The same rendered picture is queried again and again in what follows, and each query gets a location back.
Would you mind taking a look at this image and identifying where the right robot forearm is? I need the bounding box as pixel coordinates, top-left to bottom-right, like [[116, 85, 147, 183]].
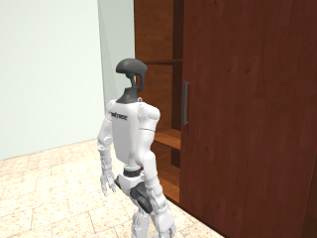
[[140, 152, 167, 213]]

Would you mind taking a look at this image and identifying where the robot left thigh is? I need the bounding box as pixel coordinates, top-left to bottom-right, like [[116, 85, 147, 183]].
[[114, 176, 150, 228]]

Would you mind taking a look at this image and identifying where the robot left upper arm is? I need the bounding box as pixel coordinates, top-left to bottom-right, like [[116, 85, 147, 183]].
[[97, 99, 117, 147]]

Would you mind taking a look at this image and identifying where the robot left hand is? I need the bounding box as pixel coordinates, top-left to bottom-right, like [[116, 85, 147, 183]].
[[100, 172, 116, 197]]

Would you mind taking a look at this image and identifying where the robot head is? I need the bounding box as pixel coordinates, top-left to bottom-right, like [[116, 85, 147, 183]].
[[115, 58, 148, 104]]

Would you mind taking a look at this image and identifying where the left robot forearm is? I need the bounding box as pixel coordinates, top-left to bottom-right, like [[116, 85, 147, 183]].
[[97, 141, 112, 174]]

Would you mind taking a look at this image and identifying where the robot right upper arm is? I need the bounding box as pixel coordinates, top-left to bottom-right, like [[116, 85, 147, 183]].
[[135, 102, 160, 167]]

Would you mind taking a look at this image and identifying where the handle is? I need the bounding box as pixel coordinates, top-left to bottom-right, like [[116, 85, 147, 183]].
[[181, 81, 190, 125]]

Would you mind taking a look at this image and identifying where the wardrobe door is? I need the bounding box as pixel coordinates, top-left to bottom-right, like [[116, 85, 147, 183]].
[[300, 153, 317, 238], [179, 0, 317, 238]]

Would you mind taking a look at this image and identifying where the robot right hand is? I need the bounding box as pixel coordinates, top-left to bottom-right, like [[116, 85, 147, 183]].
[[154, 209, 177, 238]]

